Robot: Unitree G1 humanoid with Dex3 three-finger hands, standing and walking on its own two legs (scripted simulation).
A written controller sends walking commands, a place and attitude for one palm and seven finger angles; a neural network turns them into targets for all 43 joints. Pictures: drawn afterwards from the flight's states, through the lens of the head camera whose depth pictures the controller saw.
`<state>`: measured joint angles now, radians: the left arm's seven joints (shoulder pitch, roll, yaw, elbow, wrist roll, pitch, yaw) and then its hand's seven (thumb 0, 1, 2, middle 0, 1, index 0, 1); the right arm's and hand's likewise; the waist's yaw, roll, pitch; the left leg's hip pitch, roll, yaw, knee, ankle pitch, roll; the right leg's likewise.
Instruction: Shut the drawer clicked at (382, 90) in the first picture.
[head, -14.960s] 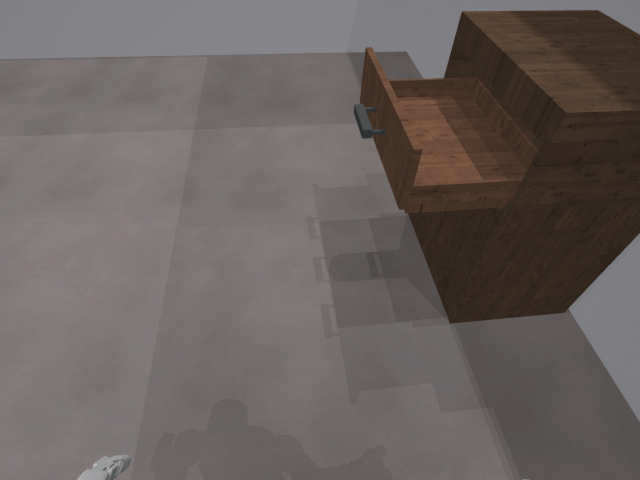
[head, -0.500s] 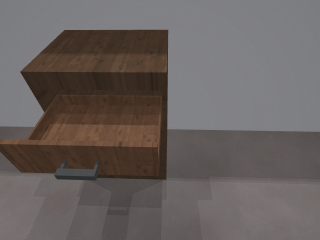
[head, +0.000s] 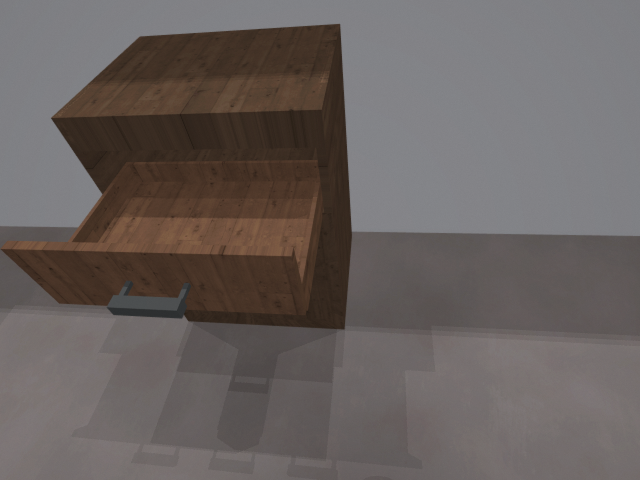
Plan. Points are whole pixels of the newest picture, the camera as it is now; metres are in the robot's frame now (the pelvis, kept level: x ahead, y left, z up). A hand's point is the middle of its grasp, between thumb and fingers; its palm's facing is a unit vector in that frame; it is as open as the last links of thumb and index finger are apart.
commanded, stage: come to a stop and stand still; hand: left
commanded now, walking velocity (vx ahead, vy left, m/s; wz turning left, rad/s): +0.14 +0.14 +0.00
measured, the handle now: (152, 296) +0.43 +0.35 -0.08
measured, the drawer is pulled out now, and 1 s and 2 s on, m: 0.29 0.29 0.29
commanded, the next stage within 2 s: look again from close up in 0.26 s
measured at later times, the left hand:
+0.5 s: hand out of the picture +0.01 +0.19 -0.14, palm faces +0.02 -0.97 -0.25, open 7.4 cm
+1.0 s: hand out of the picture +0.03 +0.18 -0.15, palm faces -0.01 -0.98 -0.21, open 7.3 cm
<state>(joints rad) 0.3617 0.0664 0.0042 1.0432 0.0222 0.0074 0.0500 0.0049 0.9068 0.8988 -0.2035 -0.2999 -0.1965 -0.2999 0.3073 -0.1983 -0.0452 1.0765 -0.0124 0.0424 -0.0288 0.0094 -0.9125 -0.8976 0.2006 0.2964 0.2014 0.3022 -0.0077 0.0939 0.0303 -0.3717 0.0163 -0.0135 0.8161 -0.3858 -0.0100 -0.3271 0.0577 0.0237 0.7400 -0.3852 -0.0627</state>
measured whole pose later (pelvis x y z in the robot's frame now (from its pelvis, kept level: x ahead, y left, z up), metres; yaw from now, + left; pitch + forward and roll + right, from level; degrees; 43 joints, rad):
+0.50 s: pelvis +0.01 +0.00 +0.03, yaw -2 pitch -1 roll +1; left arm 0.33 0.16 0.00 1.05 0.01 0.00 0.04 0.01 0.91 0.90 -0.20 -0.30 -0.20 -0.30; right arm 0.32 -0.15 0.00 1.08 -0.01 0.00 -0.03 0.01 -0.91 -0.90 0.20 0.30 0.20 0.30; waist 0.01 0.02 0.02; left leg -0.16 -0.01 0.03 0.42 -0.25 0.01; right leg -0.21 0.07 0.06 0.47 -0.25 -0.06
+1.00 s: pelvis +0.02 +0.01 +0.02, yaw -2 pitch -1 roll +1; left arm 0.30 0.14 -0.01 1.09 0.01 -0.01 0.04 0.01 0.92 0.90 -0.20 -0.30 -0.20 -0.30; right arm 0.32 -0.13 0.01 1.12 0.00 -0.02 -0.04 0.01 -0.91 -0.90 0.20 0.30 0.20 0.30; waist 0.00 0.01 0.03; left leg -0.14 -0.03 0.04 0.42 -0.27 0.02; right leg -0.19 0.05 0.08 0.49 -0.27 -0.04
